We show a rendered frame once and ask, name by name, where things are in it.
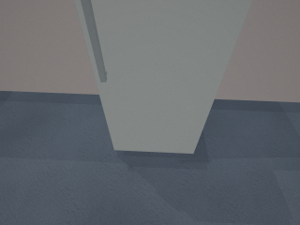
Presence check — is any fridge door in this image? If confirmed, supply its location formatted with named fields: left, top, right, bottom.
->
left=74, top=0, right=252, bottom=154

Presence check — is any handle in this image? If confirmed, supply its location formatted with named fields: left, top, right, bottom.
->
left=81, top=0, right=108, bottom=83

